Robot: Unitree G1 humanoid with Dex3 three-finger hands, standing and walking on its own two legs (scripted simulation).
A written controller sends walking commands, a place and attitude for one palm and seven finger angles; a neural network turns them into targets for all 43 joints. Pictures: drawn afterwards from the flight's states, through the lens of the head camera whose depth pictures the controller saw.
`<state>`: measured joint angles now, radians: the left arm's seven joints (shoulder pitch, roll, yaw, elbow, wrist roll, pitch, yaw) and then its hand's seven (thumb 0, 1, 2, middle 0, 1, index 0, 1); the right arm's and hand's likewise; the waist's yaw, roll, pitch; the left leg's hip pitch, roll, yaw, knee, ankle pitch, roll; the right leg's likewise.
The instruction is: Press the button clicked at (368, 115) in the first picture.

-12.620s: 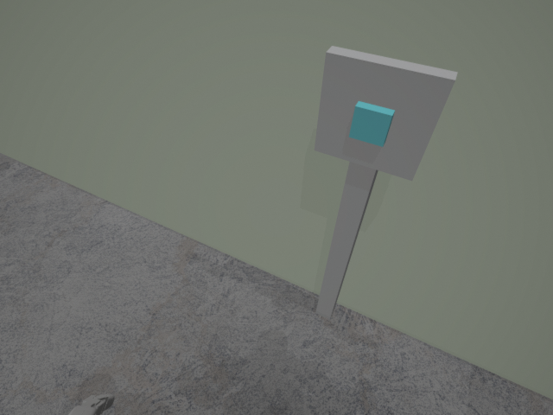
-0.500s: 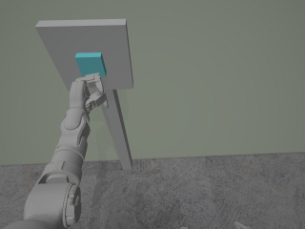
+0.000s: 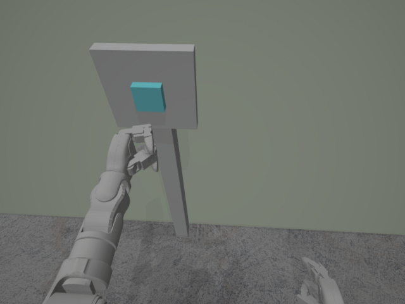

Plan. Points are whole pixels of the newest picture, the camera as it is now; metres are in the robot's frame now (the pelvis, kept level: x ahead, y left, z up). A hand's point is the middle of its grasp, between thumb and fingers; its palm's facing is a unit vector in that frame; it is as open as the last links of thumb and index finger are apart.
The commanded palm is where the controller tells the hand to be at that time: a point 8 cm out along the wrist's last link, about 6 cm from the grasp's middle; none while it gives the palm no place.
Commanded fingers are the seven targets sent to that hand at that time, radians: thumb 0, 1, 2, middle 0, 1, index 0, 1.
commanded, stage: draw the hand back to the body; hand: left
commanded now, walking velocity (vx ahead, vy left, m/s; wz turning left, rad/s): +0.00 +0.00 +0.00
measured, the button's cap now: (149, 96) +0.52 +0.15 +0.14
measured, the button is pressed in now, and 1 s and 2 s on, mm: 0 0 0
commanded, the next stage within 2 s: step back with the hand held close in 1.44 s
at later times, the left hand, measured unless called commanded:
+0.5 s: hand (102, 188) +0.27 +0.18 +0.14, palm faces +0.03 -1.00 -0.06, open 3.1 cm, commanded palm +0.24 +0.23 +0.15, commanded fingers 0.00 0.90 0.90 -1.30 -1.50 -1.30 -1.50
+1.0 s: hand (39, 215) +0.21 +0.24 +0.17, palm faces +0.36 -0.88 -0.32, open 3.1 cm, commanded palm +0.15 +0.28 +0.18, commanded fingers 0.00 0.90 0.90 -1.30 -1.50 -1.30 -1.50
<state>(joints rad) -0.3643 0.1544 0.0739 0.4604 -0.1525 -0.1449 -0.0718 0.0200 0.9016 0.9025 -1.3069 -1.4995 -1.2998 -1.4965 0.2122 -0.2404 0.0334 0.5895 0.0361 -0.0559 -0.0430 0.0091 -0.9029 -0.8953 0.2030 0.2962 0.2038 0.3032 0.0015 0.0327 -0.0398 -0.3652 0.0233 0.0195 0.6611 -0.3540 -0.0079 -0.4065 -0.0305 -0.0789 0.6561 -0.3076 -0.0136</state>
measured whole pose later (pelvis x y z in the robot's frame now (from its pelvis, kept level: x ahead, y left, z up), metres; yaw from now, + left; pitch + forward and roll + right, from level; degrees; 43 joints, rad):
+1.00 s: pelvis +0.00 +0.02 +0.02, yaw -1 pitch -6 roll +0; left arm 0.41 0.28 0.21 -0.37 -0.04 -0.10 0.10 0.02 0.90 0.90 -1.31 -1.50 -1.30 -1.50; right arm 0.20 -0.21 0.04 0.64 -0.01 -0.10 -0.07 0.01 -0.90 -0.90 0.21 0.30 0.21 0.30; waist 0.06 0.07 0.03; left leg -0.04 0.01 0.04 0.40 -0.25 0.01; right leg -0.08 -0.03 -0.06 0.38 -0.18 0.01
